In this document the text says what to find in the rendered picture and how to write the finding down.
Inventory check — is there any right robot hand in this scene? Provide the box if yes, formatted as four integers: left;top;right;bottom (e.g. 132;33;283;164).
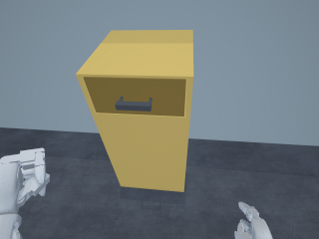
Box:
234;201;273;239

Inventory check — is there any left robot hand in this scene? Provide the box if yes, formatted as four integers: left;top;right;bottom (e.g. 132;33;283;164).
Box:
0;147;50;213

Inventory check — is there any drawer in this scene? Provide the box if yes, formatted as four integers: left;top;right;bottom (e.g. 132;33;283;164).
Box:
83;77;186;117

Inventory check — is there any robot left forearm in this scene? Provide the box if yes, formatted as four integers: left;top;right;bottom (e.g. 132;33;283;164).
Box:
0;212;23;239

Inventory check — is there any handle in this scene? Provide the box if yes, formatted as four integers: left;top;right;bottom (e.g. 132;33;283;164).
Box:
115;97;153;112

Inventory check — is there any cabinet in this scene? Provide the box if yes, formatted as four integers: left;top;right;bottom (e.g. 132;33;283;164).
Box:
76;30;193;192

